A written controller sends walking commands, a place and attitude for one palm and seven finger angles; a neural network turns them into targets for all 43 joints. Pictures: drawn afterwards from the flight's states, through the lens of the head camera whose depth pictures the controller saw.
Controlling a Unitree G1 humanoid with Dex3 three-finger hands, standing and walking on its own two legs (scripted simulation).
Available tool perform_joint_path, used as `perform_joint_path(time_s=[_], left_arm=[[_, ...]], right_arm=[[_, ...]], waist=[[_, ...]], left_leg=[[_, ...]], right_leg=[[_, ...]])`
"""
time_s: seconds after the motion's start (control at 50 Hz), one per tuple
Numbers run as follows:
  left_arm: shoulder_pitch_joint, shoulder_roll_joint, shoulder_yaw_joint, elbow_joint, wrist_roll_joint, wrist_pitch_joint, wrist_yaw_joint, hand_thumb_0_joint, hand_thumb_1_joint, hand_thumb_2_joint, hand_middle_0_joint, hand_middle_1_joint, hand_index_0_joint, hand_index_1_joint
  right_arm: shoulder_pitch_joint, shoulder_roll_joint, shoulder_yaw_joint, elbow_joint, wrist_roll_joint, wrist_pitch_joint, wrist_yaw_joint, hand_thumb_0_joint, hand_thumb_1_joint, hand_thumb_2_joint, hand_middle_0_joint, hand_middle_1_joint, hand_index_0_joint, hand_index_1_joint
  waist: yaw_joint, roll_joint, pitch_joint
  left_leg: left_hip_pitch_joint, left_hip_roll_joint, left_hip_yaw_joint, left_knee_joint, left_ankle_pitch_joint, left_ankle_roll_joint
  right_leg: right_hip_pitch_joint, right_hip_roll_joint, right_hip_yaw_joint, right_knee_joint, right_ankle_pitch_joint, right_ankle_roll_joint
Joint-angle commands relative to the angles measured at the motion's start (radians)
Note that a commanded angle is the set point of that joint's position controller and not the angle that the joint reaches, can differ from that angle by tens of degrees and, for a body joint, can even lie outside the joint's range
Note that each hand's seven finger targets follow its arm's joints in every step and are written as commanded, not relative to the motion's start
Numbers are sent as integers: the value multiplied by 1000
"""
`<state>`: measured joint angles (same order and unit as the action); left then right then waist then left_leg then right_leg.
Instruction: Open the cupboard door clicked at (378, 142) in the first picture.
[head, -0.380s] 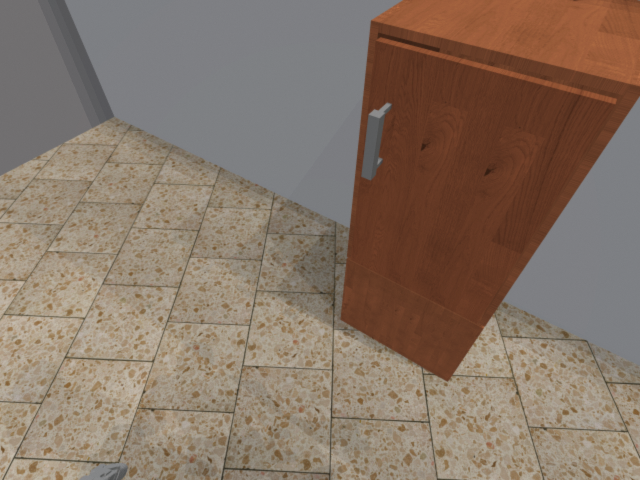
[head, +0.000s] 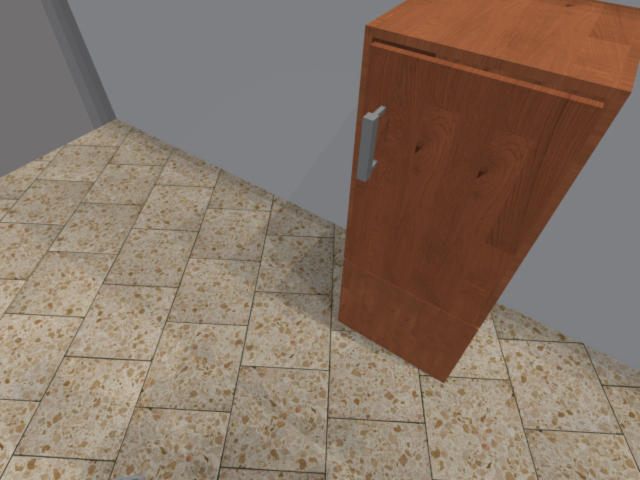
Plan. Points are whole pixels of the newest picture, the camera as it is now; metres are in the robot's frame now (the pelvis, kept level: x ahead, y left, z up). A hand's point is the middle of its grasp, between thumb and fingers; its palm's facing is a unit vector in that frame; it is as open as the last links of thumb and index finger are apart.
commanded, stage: stand and wait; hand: left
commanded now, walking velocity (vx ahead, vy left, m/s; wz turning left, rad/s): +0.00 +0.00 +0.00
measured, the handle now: (372, 144) +0.70 -0.06 +0.04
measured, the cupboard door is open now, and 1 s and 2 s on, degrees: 0 0 0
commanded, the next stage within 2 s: look at it before walking up in 0.44 s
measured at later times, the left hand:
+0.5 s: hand out of the picture +0.07 +0.24 -0.15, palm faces -0.04 -0.94 -0.34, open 7.4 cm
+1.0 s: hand out of the picture +0.06 +0.24 -0.15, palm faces -0.04 -0.94 -0.33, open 7.4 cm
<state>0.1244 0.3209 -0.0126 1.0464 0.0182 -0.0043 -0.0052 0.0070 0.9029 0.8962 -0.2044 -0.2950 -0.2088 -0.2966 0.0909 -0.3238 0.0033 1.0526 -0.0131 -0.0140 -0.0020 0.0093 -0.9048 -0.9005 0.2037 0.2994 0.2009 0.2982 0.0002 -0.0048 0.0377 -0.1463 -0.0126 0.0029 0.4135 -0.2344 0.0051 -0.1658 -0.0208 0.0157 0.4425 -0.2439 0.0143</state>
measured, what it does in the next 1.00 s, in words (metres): stands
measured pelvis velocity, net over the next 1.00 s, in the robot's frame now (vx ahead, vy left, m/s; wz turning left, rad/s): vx -0.01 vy -0.01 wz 0.00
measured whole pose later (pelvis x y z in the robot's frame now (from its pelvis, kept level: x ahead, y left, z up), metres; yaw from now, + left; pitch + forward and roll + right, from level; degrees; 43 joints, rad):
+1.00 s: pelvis -0.01 -0.01 +0.00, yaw +0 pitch -2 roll +0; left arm 0.13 0.34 0.00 1.10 0.02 -0.01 -0.01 0.01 0.90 0.90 -0.20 -0.29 -0.21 -0.30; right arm 0.12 -0.33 0.00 1.12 -0.01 -0.02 0.00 0.01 -0.91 -0.90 0.20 0.30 0.20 0.30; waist -0.01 -0.01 0.04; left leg -0.13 0.00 0.00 0.35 -0.18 -0.01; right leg -0.14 0.00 0.01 0.37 -0.19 0.00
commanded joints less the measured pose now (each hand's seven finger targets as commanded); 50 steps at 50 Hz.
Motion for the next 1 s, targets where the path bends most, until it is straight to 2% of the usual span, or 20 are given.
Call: perform_joint_path(time_s=[0.0, 0.22, 0.38, 0.52, 0.58, 0.8, 0.86, 0.92, 0.98], left_arm=[[-43, 219, 52, -60, -5, -24, 20, 0, 900, 900, -200, -300, -200, -300], [-42, 223, 51, -29, -8, -24, 19, 0, 900, 900, -200, -300, -200, -300], [-44, 224, 50, -22, -8, -24, 17, 0, 900, 900, -200, -300, -200, -300], [-48, 226, 51, -24, -7, -26, 18, 0, 900, 900, -200, -300, -200, -300], [-47, 222, 51, -23, -6, -24, 17, 0, 900, 900, -200, -300, -200, -300], [-37, 223, 51, -20, -5, -27, 17, 0, 900, 900, -200, -300, -200, -300], [-45, 221, 51, -18, -6, -25, 17, 0, 900, 900, -200, -300, -200, -300], [-35, 223, 51, -17, -6, -25, 17, 0, 900, 900, -200, -300, -200, -300], [-38, 222, 50, -14, -6, -24, 16, 0, 900, 900, -200, -300, -200, -300]], right_arm=[[-46, -200, -50, -57, 1, -19, -10, 0, -900, -900, 200, 300, 200, 300], [-27, -209, -45, -15, 4, -21, -12, 0, -900, -900, 200, 300, 200, 300], [-22, -212, -43, -3, 2, -18, -10, 0, -900, -900, 200, 300, 200, 300], [-15, -211, -43, -1, 3, -22, -10, 0, -900, -900, 200, 300, 200, 300], [-20, -211, -43, 1, 3, -21, -10, 0, -900, -900, 200, 300, 200, 300], [-16, -210, -45, -1, 4, -21, -10, 0, -900, -900, 200, 300, 200, 300], [-16, -211, -45, 3, 4, -20, -10, 0, -900, -900, 200, 300, 200, 300], [-11, -210, -43, 4, 4, -21, -10, 0, -900, -900, 200, 300, 200, 300], [-15, -212, -42, 6, 4, -21, -11, 0, -900, -900, 200, 300, 200, 300]], waist=[[-1, -3, -92], [0, 2, -80], [-2, 1, -53], [-2, -2, -69], [-1, -2, -51], [-1, 0, -71], [-2, 1, -41], [-1, 15, -63], [0, 3, -47]], left_leg=[[18, 118, -79, -65, 161, 27], [16, 126, -85, -91, 159, 22], [13, 123, -89, -106, 101, 17], [19, 129, -90, -109, 138, 17], [16, 128, -91, -115, 122, 17], [38, 130, -91, -112, 138, 17], [19, 129, -93, -126, 111, 14], [27, 130, -95, -124, 121, 16], [23, 131, -98, -129, 122, 16]], right_leg=[[26, -105, 88, -79, 196, -48], [40, -105, 89, -94, 192, -47], [7, -104, 106, -130, 103, -48], [26, -104, 99, -119, 156, -48], [11, -101, 103, -128, 132, -46], [18, -102, 102, -136, 151, -46], [7, -100, 104, -142, 120, -45], [21, -102, 100, -140, 125, -44], [14, -100, 99, -143, 126, -43]])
